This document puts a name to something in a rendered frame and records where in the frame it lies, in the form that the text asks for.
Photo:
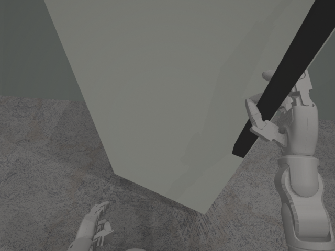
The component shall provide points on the robot right hand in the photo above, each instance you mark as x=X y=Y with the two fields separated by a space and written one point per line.
x=299 y=119

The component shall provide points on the robot right forearm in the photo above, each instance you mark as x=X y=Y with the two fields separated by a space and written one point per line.
x=306 y=222

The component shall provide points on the robot left forearm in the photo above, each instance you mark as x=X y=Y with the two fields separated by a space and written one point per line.
x=82 y=244

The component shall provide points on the handle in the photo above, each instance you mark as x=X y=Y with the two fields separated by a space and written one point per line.
x=315 y=29

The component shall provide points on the fridge door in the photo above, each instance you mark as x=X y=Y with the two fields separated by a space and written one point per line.
x=165 y=82

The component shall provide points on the robot left hand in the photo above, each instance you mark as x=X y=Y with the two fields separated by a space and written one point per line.
x=92 y=228

